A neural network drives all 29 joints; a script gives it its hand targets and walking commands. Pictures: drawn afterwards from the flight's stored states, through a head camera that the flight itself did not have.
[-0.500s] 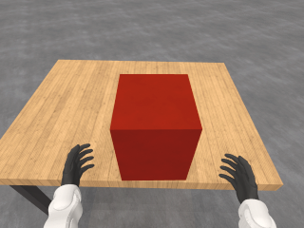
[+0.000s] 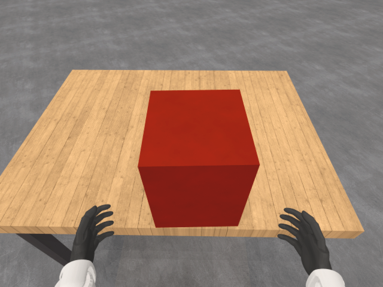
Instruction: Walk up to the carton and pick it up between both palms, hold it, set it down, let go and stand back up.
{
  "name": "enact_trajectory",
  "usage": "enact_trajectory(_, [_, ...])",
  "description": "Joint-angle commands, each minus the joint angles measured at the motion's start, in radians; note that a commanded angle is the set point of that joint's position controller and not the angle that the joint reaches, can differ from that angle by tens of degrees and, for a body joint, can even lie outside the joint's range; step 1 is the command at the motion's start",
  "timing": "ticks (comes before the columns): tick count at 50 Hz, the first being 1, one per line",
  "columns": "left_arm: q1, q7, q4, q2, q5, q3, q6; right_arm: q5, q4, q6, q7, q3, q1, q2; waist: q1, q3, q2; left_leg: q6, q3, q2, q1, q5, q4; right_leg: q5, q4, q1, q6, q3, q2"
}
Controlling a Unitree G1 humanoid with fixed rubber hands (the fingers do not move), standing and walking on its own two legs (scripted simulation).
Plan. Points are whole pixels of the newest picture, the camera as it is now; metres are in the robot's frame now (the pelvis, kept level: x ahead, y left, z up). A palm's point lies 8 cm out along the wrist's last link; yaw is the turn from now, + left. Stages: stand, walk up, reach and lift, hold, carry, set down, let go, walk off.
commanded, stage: set down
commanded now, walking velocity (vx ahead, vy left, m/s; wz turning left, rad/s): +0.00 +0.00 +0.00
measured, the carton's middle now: (196, 161) +0.39 +0.01 +0.04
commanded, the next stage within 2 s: let go in 0.78 s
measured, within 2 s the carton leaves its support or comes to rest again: neither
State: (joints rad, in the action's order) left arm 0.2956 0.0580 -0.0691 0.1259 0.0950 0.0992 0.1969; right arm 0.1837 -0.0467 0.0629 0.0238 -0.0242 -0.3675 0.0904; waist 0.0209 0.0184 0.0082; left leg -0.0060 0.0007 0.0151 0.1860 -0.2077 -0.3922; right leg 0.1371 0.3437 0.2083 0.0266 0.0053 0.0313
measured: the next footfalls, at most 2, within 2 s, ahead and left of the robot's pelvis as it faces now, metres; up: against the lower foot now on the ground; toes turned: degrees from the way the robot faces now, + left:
none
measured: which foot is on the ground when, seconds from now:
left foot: down 0.00-1.00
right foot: down 0.00-1.00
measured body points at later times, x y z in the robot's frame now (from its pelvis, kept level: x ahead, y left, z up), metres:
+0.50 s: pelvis +0.01 +0.00 +0.00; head +0.05 +0.01 +0.45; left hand +0.22 +0.23 -0.03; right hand +0.19 -0.21 -0.04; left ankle +0.00 +0.12 -0.75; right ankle +0.03 -0.11 -0.75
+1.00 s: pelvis +0.02 +0.00 +0.00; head +0.05 +0.01 +0.45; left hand +0.19 +0.23 -0.07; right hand +0.17 -0.21 -0.07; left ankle +0.00 +0.12 -0.75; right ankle +0.03 -0.11 -0.75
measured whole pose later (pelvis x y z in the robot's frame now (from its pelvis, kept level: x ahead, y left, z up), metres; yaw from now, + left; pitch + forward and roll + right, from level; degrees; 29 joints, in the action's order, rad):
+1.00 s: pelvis +0.02 +0.00 +0.00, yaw +0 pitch +1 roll -1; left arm 0.30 0.03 0.32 0.14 0.06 0.10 0.10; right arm 0.03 0.43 -0.14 -0.01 -0.02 -0.32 0.10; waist 0.02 0.05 0.00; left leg -0.01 0.00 0.02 0.18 -0.23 -0.39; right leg 0.16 0.35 0.21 0.02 0.01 0.03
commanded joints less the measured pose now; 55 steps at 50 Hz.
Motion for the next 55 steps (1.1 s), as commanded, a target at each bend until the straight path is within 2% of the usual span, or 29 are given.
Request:
enact_trajectory(1, [-0.034, -0.003, -0.060, 0.157, 0.002, -0.109, -0.033, -0.077, -0.111, -0.041, -0.012, -0.020, 0.032, 0.160, -0.043, -0.053, -0.002, 0.015, -0.054, -0.005, 0.009, -0.028, 0.143, 0.142, -0.068, -0.217, 0.004, -0.047, -0.033])
enact_trajectory(4, [-0.035, -0.002, -0.030, 0.156, 0.013, -0.105, -0.046, -0.085, -0.049, -0.054, -0.022, -0.025, 0.039, 0.157, -0.055, -0.081, -0.010, 0.012, -0.053, -0.007, -0.009, -0.003, 0.138, 0.128, -0.058, -0.199, 0.004, -0.041, -0.034])
enact_trajectory(5, [0.013, -0.008, -0.032, 0.159, 0.017, -0.099, -0.059, -0.098, -0.083, -0.066, -0.016, -0.033, 0.010, 0.165, -0.056, -0.068, 0.031, 0.010, -0.054, -0.005, -0.007, 0.019, 0.136, 0.112, -0.060, -0.215, 0.004, -0.036, -0.030])
enact_trajectory(7, [0.031, -0.006, 0.019, 0.135, -0.007, -0.108, -0.069, -0.099, 0.012, -0.078, -0.024, -0.029, -0.012, 0.178, -0.048, -0.080, -0.001, -0.004, -0.050, -0.002, -0.049, 0.104, 0.123, 0.043, -0.050, -0.206, 0.008, -0.024, -0.015])
enact_trajectory(8, [0.032, -0.006, -0.046, 0.159, 0.002, -0.091, -0.088, -0.089, -0.054, -0.095, -0.023, -0.022, -0.012, 0.177, -0.065, -0.114, -0.005, -0.006, -0.046, -0.002, -0.045, 0.139, 0.115, -0.005, -0.040, -0.213, 0.010, -0.025, -0.013])
enact_trajectory(9, [0.057, -0.010, 0.011, 0.156, -0.018, -0.104, -0.087, -0.100, 0.000, -0.103, -0.023, -0.009, -0.035, 0.166, -0.053, -0.095, -0.028, -0.011, -0.053, -0.014, -0.052, 0.148, 0.107, -0.009, -0.043, -0.220, 0.013, -0.028, -0.017])
enact_trajectory(12, [0.062, -0.014, -0.028, 0.168, -0.007, -0.090, -0.122, -0.075, 0.004, -0.149, -0.018, 0.005, -0.040, 0.174, -0.061, -0.178, -0.007, -0.009, -0.048, -0.014, -0.078, 0.277, 0.074, -0.159, -0.018, -0.271, 0.002, -0.031, -0.013])
enact_trajectory(13, [0.104, -0.021, 0.119, 0.134, -0.048, -0.090, -0.116, -0.104, 0.157, -0.141, -0.030, -0.003, -0.062, 0.183, -0.049, -0.126, -0.042, -0.025, -0.043, -0.013, -0.099, 0.262, 0.077, -0.135, -0.026, -0.234, 0.013, -0.028, -0.006])
enact_trajectory(15, [0.062, -0.017, 0.064, 0.157, -0.056, -0.069, -0.122, -0.095, 0.149, -0.157, -0.026, -0.002, -0.031, 0.187, -0.061, -0.138, -0.048, -0.023, -0.046, -0.014, -0.106, 0.249, 0.075, -0.097, -0.031, -0.243, 0.016, -0.029, -0.006])
enact_trajectory(17, [0.081, -0.026, 0.088, 0.139, -0.058, -0.089, -0.126, -0.107, 0.147, -0.172, -0.023, -0.003, -0.044, 0.183, -0.041, -0.108, -0.032, -0.023, -0.041, -0.013, -0.101, 0.255, 0.081, -0.128, -0.029, -0.244, 0.016, -0.019, -0.001])
enact_trajectory(20, [0.111, -0.028, 0.075, 0.143, -0.061, -0.082, -0.131, -0.086, 0.119, -0.209, -0.023, 0.022, -0.042, 0.193, -0.061, -0.122, -0.053, -0.029, -0.057, -0.025, -0.091, 0.311, 0.071, -0.205, -0.026, -0.277, 0.015, -0.020, -0.005])
enact_trajectory(23, [0.065, -0.050, 0.192, 0.151, -0.076, -0.068, -0.125, -0.118, 0.232, -0.209, -0.012, 0.031, -0.024, 0.177, -0.034, -0.084, -0.001, -0.017, -0.056, -0.026, -0.071, 0.253, 0.067, -0.189, -0.037, -0.287, 0.000, -0.030, -0.014])
enact_trajectory(26, [0.025, -0.042, 0.203, 0.158, -0.072, -0.055, -0.134, -0.134, 0.260, -0.216, -0.024, 0.005, 0.015, 0.185, -0.052, -0.096, -0.003, -0.011, -0.056, -0.013, -0.056, 0.199, 0.081, -0.109, -0.031, -0.259, 0.006, -0.023, -0.013])
enact_trajectory(27, [0.011, -0.030, 0.114, 0.164, -0.066, -0.061, -0.146, -0.114, 0.205, -0.237, -0.029, -0.005, 0.033, 0.207, -0.063, -0.132, -0.028, -0.017, -0.055, -0.010, -0.071, 0.215, 0.078, -0.099, -0.021, -0.252, 0.008, -0.010, -0.002])
enact_trajectory(29, [-0.011, -0.037, 0.250, 0.141, -0.092, -0.078, -0.132, -0.148, 0.342, -0.218, -0.035, -0.004, 0.046, 0.185, -0.051, -0.055, -0.049, -0.019, -0.060, -0.012, -0.073, 0.177, 0.086, -0.052, -0.035, -0.203, 0.013, -0.019, -0.006])
enact_trajectory(30, [-0.004, -0.032, 0.164, 0.155, -0.070, -0.072, -0.150, -0.138, 0.270, -0.231, -0.036, -0.003, 0.031, 0.186, -0.058, -0.109, -0.023, -0.013, -0.057, -0.007, -0.070, 0.191, 0.077, -0.077, -0.028, -0.222, 0.011, -0.020, -0.010])
enact_trajectory(31, [-0.023, -0.028, 0.200, 0.155, -0.081, -0.071, -0.146, -0.143, 0.295, -0.232, -0.036, -0.013, 0.063, 0.190, -0.055, -0.103, -0.045, -0.019, -0.060, -0.013, -0.063, 0.170, 0.088, -0.042, -0.027, -0.227, 0.013, -0.009, 0.000])
enact_trajectory(34, [-0.034, -0.032, 0.226, 0.187, -0.055, -0.076, -0.152, -0.154, 0.261, -0.246, -0.034, -0.019, 0.080, 0.175, -0.050, -0.111, -0.003, -0.002, -0.064, -0.010, -0.048, 0.131, 0.085, -0.050, -0.025, -0.208, 0.003, -0.015, -0.010])
enact_trajectory(35, [-0.072, -0.035, 0.319, 0.170, -0.091, -0.071, -0.132, -0.173, 0.383, -0.228, -0.037, -0.016, 0.092, 0.165, -0.043, -0.035, -0.041, -0.006, -0.071, -0.016, -0.028, 0.086, 0.086, 0.012, -0.042, -0.183, 0.005, -0.027, -0.023])
enact_trajectory(40, [-0.106, -0.034, 0.353, 0.178, -0.081, -0.070, -0.115, -0.196, 0.423, -0.233, -0.034, -0.031, 0.161, 0.180, -0.055, -0.053, -0.025, 0.000, -0.064, 0.000, -0.004, 0.011, 0.099, 0.067, -0.029, -0.187, 0.004, -0.013, -0.024])
enact_trajectory(41, [-0.094, -0.021, 0.273, 0.189, -0.080, -0.067, -0.132, -0.179, 0.362, -0.250, -0.040, -0.025, 0.141, 0.169, -0.067, -0.076, -0.025, 0.003, -0.066, -0.001, -0.017, 0.044, 0.093, 0.022, -0.023, -0.197, 0.007, -0.008, -0.021])
enact_trajectory(44, [-0.149, -0.018, 0.320, 0.188, -0.084, -0.059, -0.129, -0.198, 0.445, -0.246, -0.042, -0.040, 0.182, 0.177, -0.057, -0.057, -0.028, -0.004, -0.066, 0.003, -0.020, 0.004, 0.094, 0.070, -0.023, -0.150, 0.001, -0.003, -0.016])
enact_trajectory(45, [-0.133, -0.012, 0.288, 0.195, -0.071, -0.064, -0.136, -0.198, 0.401, -0.255, -0.044, -0.047, 0.175, 0.182, -0.069, -0.074, -0.024, -0.003, -0.073, 0.004, -0.011, 0.030, 0.089, 0.035, -0.009, -0.175, 0.003, -0.003, -0.017])
enact_trajectory(50, [-0.139, -0.029, 0.417, 0.212, -0.098, -0.048, -0.123, -0.209, 0.514, -0.259, -0.039, -0.021, 0.176, 0.158, -0.058, -0.051, -0.024, 0.003, -0.086, -0.013, -0.026, 0.031, 0.072, 0.008, -0.019, -0.151, -0.016, -0.015, -0.035])
enact_trajectory(51, [-0.137, -0.024, 0.333, 0.220, -0.076, -0.049, -0.143, -0.198, 0.436, -0.277, -0.038, -0.027, 0.167, 0.174, -0.058, -0.098, -0.007, 0.003, -0.080, -0.004, -0.034, 0.087, 0.063, -0.060, -0.005, -0.168, -0.015, 0.001, -0.021])
enact_trajectory(52, [-0.124, -0.037, 0.417, 0.207, -0.094, -0.047, -0.135, -0.221, 0.563, -0.268, -0.033, -0.031, 0.164, 0.181, -0.039, -0.045, -0.014, -0.010, -0.083, -0.009, -0.047, 0.074, 0.064, -0.037, -0.014, -0.145, -0.015, 0.002, -0.019])
enact_trajectory(53, [-0.134, -0.026, 0.336, 0.206, -0.087, -0.057, -0.139, -0.196, 0.509, -0.286, -0.040, -0.021, 0.174, 0.182, -0.054, -0.098, -0.012, -0.004, -0.083, -0.007, -0.065, 0.110, 0.055, -0.065, -0.009, -0.153, -0.014, 0.001, -0.017])
enact_trajectory(54, [-0.131, -0.033, 0.440, 0.193, -0.104, -0.068, -0.122, -0.214, 0.604, -0.273, -0.043, -0.029, 0.189, 0.187, -0.037, -0.051, -0.064, -0.020, -0.075, -0.006, -0.068, 0.105, 0.056, -0.044, -0.008, -0.127, -0.003, 0.003, -0.017])
enact_trajectory(55, [-0.133, -0.034, 0.408, 0.195, -0.099, -0.057, -0.131, -0.215, 0.574, -0.282, -0.043, -0.034, 0.184, 0.199, -0.042, -0.068, -0.041, -0.018, -0.077, -0.008, -0.064, 0.130, 0.048, -0.078, -0.003, -0.136, -0.008, 0.008, -0.011])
